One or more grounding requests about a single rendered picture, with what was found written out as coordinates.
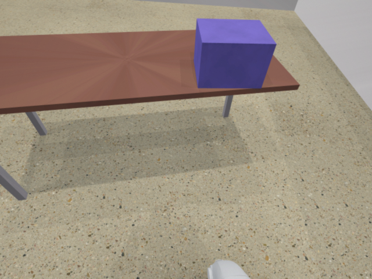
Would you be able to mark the robot right thigh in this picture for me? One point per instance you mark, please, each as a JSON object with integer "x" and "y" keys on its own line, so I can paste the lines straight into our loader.
{"x": 226, "y": 269}

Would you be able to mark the carton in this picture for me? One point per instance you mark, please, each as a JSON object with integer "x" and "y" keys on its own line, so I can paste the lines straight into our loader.
{"x": 232, "y": 53}

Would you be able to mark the table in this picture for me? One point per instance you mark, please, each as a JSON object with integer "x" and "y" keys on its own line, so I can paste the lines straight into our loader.
{"x": 66, "y": 71}

